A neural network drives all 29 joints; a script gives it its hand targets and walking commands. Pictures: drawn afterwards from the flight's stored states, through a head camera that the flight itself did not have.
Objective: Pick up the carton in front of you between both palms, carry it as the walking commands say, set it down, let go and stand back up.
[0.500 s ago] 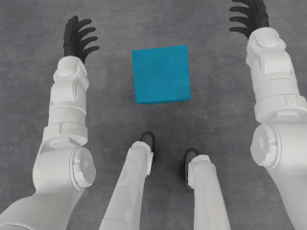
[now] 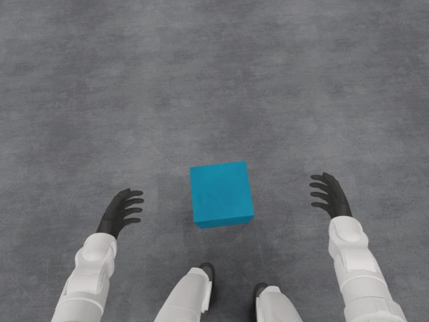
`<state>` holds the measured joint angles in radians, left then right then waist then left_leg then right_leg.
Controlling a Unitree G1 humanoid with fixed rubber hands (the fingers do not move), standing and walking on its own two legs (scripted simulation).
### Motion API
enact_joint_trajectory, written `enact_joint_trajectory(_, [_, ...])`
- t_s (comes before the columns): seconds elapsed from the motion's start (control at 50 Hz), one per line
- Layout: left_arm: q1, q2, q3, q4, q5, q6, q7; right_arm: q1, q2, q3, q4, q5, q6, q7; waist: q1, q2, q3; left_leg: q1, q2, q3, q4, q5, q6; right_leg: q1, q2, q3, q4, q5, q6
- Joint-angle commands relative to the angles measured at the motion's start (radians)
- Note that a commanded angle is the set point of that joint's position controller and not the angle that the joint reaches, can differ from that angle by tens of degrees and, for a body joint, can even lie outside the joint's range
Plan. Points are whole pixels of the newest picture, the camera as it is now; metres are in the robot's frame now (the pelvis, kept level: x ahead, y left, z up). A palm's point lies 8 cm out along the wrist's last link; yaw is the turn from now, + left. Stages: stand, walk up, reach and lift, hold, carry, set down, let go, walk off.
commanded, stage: let go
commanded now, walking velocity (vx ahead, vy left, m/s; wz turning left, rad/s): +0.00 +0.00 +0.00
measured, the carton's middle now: (221, 197) +0.43 +0.06 -0.62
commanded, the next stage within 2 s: stand in 0.82 s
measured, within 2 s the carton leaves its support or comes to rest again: neither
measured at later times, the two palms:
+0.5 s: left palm (122, 260) +0.19 +0.19 -0.03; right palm (417, 292) +0.20 -0.27 -0.03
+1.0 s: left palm (88, 270) +0.17 +0.26 -0.06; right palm (421, 311) +0.17 -0.28 -0.04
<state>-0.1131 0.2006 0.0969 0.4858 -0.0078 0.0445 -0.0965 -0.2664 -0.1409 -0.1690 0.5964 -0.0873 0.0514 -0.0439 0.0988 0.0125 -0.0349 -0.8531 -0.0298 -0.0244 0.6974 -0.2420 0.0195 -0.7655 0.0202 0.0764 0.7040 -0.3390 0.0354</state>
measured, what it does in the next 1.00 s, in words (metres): stands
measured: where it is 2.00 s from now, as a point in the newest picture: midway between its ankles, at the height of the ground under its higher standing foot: (232, 311)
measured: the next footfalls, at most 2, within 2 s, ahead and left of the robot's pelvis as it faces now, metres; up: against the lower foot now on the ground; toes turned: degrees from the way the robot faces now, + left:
none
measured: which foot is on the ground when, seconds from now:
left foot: down 0.00-1.00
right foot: down 0.00-1.00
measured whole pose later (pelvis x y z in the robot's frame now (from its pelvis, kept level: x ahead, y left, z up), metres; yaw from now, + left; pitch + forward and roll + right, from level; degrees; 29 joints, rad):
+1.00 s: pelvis +0.03 -0.01 +0.03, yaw +1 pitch -2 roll +0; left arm 0.21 0.28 0.07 0.60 0.01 0.04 0.00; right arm 0.20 -0.26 -0.07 0.68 -0.03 0.01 -0.01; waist 0.00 -0.04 0.02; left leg -0.23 -0.02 -0.04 0.54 -0.28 0.01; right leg -0.12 0.01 0.05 0.49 -0.35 0.01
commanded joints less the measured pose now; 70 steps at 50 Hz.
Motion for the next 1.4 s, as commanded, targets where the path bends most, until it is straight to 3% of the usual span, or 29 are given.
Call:
enact_joint_trajectory(0.0, [0.1,0.073,-0.011,-0.129,-0.012,-0.037,0.016,0.062,-0.095,-0.002,-0.099,0.011,-0.045,0.015,-0.013,0.044,-0.449,0.75,0.025,-0.047,-0.061,0.506,-0.059,0.037,0.055,-0.08,-0.132,0.122,-0.03])
enact_joint_trajectory(0.08, [0.217,0.072,-0.037,-0.17,-0.018,-0.048,0.027,0.182,-0.114,0.018,-0.129,0.024,-0.069,0.032,-0.027,0.03,-0.346,0.785,0.013,-0.039,-0.127,0.489,-0.059,0.195,0.044,-0.073,-0.196,0.167,-0.034])
enact_joint_trajectory(0.28, [0.305,0.109,-0.036,-0.158,-0.016,-0.025,0.023,0.402,-0.118,0.083,-0.198,0.059,-0.044,0.065,-0.088,-0.085,-0.083,0.794,-0.027,0.023,-0.262,0.289,-0.043,0.479,-0.001,-0.046,-0.341,0.287,-0.009])
enact_joint_trajectory(0.42, [0.327,0.122,-0.015,-0.141,0.016,0.029,0.023,0.441,-0.132,0.114,-0.255,0.087,0.012,0.098,-0.081,-0.054,0.029,0.84,-0.044,0.04,-0.279,0.223,-0.034,0.513,-0.018,-0.034,-0.379,0.287,-0.011])
enact_joint_trajectory(0.58, [0.307,0.122,-0.012,-0.143,0.035,0.067,0.022,0.442,-0.144,0.11,-0.272,0.085,0.05,0.106,-0.078,-0.036,0.067,0.873,-0.04,0.042,-0.27,0.234,-0.033,0.541,-0.007,-0.03,-0.367,0.308,-0.006])
enact_joint_trajectory(0.6, [0.264,0.162,-0.001,-0.206,0.05,0.117,0.048,0.485,-0.146,0.116,-0.208,0.1,0.021,0.086,-0.091,-0.018,0.016,0.84,-0.062,0.05,-0.24,0.217,-0.046,0.599,-0.011,-0.036,-0.322,0.409,-0.005])
enact_joint_trajectory(0.64, [0.296,0.146,-0.021,-0.185,0.043,0.135,0.064,0.475,-0.146,0.118,-0.222,0.1,0.016,0.072,-0.094,-0.059,0.018,0.823,-0.063,0.039,-0.236,0.213,-0.04,0.592,-0.009,-0.032,-0.307,0.449,0.003])
enact_joint_trajectory(0.8, [0.287,0.126,-0.039,-0.192,0.018,0.161,0.084,0.463,-0.163,0.113,-0.218,0.092,0.028,0.068,-0.102,-0.038,0.035,0.821,-0.049,0.018,-0.242,0.255,-0.041,0.559,0.012,-0.058,-0.305,0.367,-0.016])
enact_joint_trajectory(0.82, [0.264,0.199,-0.002,-0.044,-0.003,0.083,0.096,0.456,-0.255,0.071,-0.047,0.05,-0.006,0.043,-0.099,-0.141,0.024,0.725,0.05,-0.001,-0.2,0.255,-0.016,0.553,-0.03,-0.062,-0.291,0.255,-0.004])
enact_joint_trajectory(0.88, [0.282,0.178,0.001,-0.001,0.015,-0.003,0.098,0.45,-0.246,0.06,-0.016,0.051,-0.051,0.031,-0.109,-0.057,0.025,0.685,0.057,-0.038,-0.222,0.154,-0.005,0.559,-0.039,-0.022,-0.303,0.135,-0.015])
enact_joint_trajectory(0.92, [0.28,0.179,0.003,0.027,0.019,-0.025,0.099,0.428,-0.243,0.06,0.002,0.057,-0.065,0.03,-0.108,-0.005,0.029,0.66,0.064,-0.057,-0.244,0.112,-0.003,0.569,-0.038,-0.018,-0.293,0.127,-0.021])
enact_joint_trajectory(0.98, [0.29,0.187,0.002,0.064,0.024,-0.041,0.105,0.416,-0.245,0.057,0.03,0.056,-0.076,0.026,-0.104,0.024,0.032,0.648,0.075,-0.076,-0.258,0.139,-0.002,0.586,-0.04,-0.013,-0.283,0.15,-0.019])
enact_joint_trajectory(1.1, [0.32,0.207,-0.003,0.118,0.028,-0.058,0.119,0.429,-0.267,0.057,0.08,0.057,-0.085,0.016,-0.106,0.03,0.019,0.679,0.088,-0.093,-0.257,0.204,0.0,0.6,-0.047,-0.001,-0.282,0.175,-0.015])
enact_joint_trajectory(1.38, [0.362,0.231,-0.016,0.201,0.024,-0.066,0.133,0.436,-0.29,0.065,0.155,0.064,-0.082,0.014,-0.107,-0.004,0.043,0.683,0.095,-0.109,-0.272,0.186,0.008,0.595,-0.067,0.011,-0.298,0.164,-0.016])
